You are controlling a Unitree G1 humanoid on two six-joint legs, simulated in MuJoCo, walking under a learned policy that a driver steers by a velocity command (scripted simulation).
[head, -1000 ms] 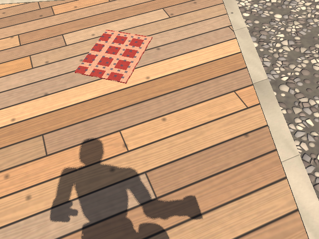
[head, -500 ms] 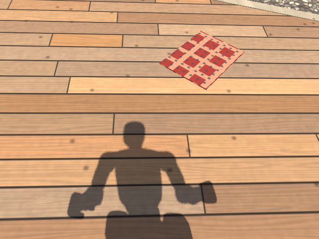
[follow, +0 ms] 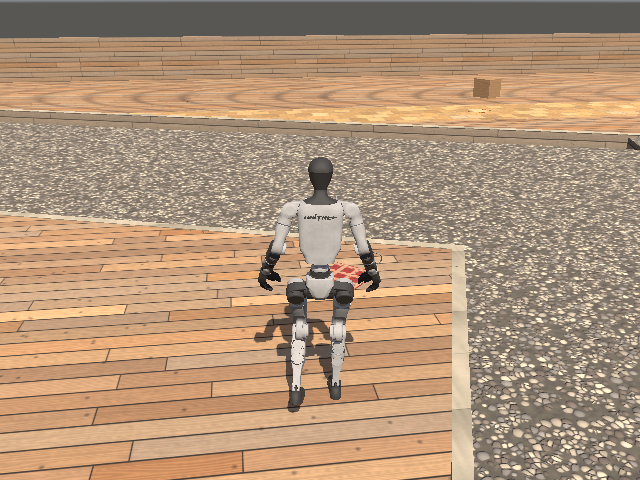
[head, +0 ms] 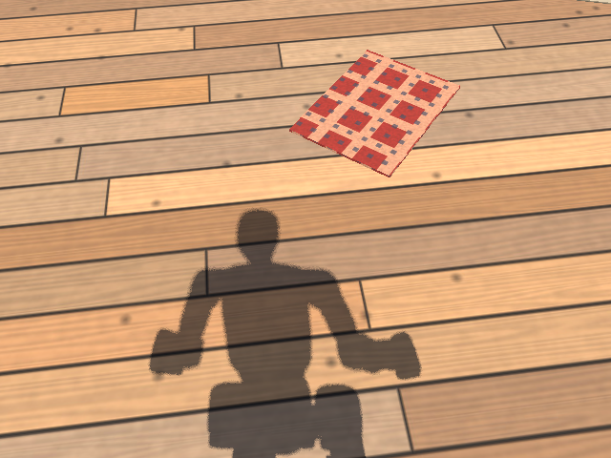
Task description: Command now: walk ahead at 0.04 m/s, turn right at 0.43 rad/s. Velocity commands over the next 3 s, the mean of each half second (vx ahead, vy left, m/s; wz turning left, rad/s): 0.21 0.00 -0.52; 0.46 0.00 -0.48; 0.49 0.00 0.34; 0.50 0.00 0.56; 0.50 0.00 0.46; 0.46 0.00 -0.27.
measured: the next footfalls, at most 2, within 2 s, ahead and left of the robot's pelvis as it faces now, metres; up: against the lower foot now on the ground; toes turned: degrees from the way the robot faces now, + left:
left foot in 0.24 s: +0.13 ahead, +0.15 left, +0.00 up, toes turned -13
right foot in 0.74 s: +0.27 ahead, -0.20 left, +0.00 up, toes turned -30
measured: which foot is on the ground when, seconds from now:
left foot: up 0.00-0.22, down 0.24-0.74, up 0.76-1.00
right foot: down 0.00-0.24, up 0.26-0.72, down 0.74-1.00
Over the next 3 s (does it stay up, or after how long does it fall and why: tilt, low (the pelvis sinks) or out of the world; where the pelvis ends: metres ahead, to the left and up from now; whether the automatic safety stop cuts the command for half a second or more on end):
stays up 1.39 -0.31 0.01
